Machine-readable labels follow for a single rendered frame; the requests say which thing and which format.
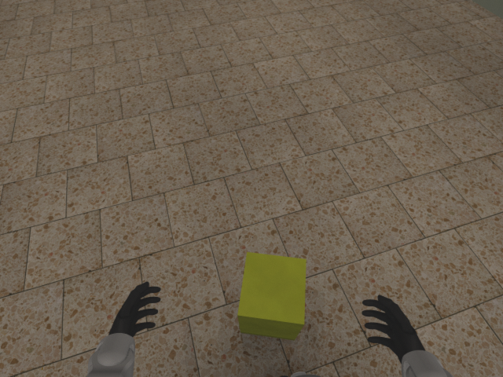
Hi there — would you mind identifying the robot right hand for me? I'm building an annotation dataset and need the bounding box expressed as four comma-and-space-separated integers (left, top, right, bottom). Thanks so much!
362, 295, 425, 364

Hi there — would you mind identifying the carton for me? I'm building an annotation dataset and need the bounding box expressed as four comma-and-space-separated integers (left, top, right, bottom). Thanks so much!
237, 252, 307, 341

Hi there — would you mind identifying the robot left forearm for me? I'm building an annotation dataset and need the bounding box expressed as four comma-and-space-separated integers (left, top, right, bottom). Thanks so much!
86, 333, 135, 377

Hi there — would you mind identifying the robot left hand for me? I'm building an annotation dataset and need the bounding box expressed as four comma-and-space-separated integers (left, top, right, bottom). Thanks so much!
109, 282, 161, 337

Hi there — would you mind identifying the robot right forearm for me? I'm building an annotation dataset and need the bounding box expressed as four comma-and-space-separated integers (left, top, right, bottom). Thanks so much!
402, 350, 453, 377

